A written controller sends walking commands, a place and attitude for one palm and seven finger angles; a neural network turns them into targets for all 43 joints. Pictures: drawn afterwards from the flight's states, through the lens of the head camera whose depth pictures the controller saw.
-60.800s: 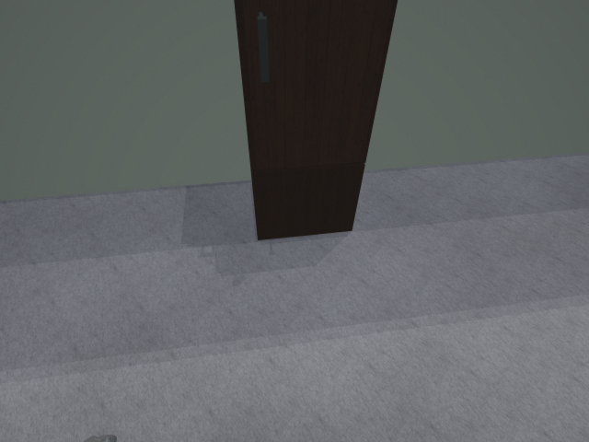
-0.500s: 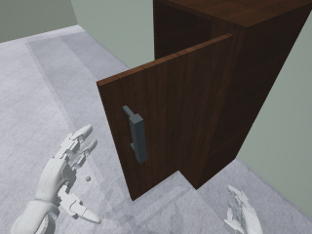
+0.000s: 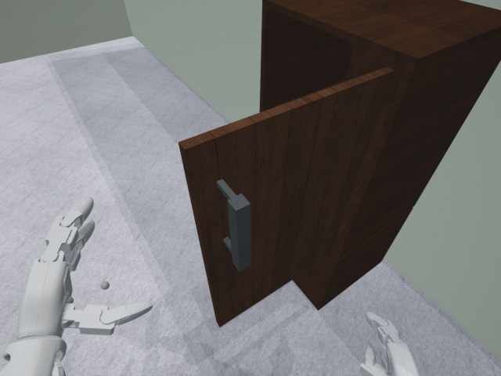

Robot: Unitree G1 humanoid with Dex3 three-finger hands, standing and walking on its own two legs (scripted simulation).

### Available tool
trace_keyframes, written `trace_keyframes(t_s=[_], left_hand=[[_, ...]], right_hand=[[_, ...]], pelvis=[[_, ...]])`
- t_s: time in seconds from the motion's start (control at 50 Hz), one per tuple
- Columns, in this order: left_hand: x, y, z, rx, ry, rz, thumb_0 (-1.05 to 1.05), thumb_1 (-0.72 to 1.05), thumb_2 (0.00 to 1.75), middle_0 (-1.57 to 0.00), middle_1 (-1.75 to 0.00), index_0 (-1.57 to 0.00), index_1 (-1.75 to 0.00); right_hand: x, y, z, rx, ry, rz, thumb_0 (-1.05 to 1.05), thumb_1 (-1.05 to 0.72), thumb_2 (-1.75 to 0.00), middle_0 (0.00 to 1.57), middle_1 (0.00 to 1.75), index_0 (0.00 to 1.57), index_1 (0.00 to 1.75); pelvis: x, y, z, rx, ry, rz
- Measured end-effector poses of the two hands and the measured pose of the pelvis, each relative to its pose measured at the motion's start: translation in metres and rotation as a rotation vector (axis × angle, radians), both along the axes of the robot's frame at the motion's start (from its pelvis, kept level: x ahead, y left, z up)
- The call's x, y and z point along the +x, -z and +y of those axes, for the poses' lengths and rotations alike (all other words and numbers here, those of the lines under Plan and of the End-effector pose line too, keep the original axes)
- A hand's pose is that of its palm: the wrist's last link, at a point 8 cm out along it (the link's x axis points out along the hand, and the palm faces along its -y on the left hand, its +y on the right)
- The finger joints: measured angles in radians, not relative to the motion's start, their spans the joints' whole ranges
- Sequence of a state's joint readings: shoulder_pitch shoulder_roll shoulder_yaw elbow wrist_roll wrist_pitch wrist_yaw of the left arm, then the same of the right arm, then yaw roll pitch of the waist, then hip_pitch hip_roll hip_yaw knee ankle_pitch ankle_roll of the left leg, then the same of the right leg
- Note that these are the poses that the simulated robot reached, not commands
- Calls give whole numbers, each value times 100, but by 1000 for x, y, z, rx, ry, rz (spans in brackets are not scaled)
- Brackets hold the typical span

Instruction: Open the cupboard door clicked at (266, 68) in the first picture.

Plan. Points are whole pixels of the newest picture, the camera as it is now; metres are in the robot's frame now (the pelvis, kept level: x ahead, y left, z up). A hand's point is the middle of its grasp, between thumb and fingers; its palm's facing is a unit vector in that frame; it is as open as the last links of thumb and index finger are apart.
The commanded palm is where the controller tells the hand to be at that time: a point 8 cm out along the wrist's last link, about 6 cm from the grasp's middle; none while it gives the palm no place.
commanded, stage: draw the hand back to the body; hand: left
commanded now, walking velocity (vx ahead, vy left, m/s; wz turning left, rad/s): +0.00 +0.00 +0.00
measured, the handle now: (233, 227) +0.31 +0.08 +0.09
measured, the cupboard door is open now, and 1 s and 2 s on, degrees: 89 89 89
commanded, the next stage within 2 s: step back with the hand held close in 0.80 s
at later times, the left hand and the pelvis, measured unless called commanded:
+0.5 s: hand (68, 253) +0.21 +0.26 +0.15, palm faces +0.45 -0.79 -0.41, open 8.3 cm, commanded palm +0.15 +0.29 +0.17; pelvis +0.01 +0.00 +0.01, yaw -1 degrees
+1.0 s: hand (71, 251) +0.20 +0.25 +0.17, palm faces +0.45 -0.79 -0.41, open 7.5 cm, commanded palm +0.15 +0.29 +0.18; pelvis +0.00 -0.01 +0.01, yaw -1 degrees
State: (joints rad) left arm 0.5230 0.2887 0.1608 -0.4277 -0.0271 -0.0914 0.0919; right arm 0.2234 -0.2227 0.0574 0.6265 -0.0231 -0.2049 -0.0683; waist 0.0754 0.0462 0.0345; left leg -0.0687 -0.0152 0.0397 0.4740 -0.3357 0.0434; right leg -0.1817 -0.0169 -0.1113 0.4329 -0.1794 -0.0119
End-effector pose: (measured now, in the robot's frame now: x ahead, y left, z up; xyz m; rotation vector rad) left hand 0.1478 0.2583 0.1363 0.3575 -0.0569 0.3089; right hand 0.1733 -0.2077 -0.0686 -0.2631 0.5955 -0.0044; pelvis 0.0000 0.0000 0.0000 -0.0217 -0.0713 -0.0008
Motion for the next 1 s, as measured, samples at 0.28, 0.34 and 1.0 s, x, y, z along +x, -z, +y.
trace_keyframes(t_s=[0.28, 0.34, 1.0], left_hand=[[16, -25, 22, 102, -63, -50, 0, 35, 67, -19, -30, -19, -30], [16, -28, 27, 113, -81, -57, 1, 45, 71, -20, -30, -19, -30], [10, -45, 28, 150, -110, -137, 2, 88, 90, -22, -31, -21, -30]], right_hand=[[10, 6, -3, 18, 32, 60, 1, -90, -89, 20, 30, 20, 30], [14, 5, -5, 18, 38, 63, 1, -90, -89, 20, 30, 20, 30], [2, 3, -20, 19, 61, 68, 1, -90, -89, 20, 30, 20, 30]], pelvis=[[12, -4, 1, 0, 12, -4], [14, -5, 0, -1, 14, -5], [2, -5, -13, 2, 14, 4]])
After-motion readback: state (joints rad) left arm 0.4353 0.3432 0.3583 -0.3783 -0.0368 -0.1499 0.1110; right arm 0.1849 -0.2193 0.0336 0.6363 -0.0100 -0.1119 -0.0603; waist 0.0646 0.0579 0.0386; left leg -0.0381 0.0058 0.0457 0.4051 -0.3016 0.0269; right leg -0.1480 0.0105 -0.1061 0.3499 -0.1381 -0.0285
